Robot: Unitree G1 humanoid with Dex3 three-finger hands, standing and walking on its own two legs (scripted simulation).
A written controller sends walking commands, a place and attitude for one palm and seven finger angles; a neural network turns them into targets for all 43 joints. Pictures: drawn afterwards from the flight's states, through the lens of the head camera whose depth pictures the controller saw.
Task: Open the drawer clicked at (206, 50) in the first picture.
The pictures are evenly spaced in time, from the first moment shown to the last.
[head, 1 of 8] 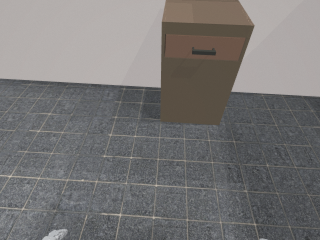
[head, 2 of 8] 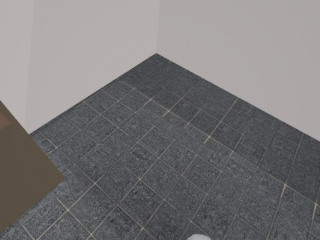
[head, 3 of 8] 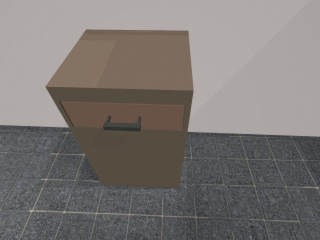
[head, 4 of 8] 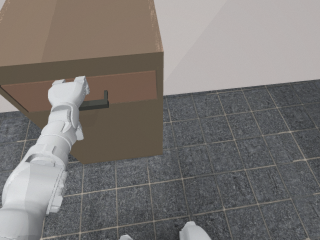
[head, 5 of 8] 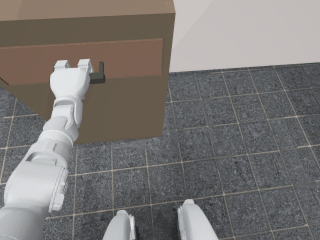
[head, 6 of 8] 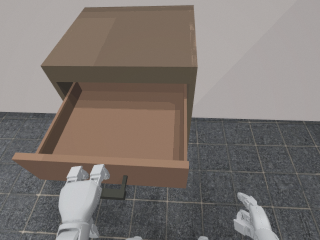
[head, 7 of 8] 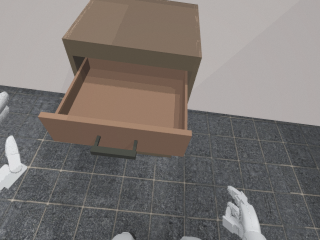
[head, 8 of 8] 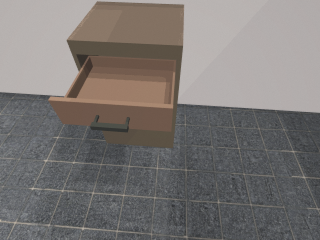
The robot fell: no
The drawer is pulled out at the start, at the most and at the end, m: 0.00 0.30 0.30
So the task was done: yes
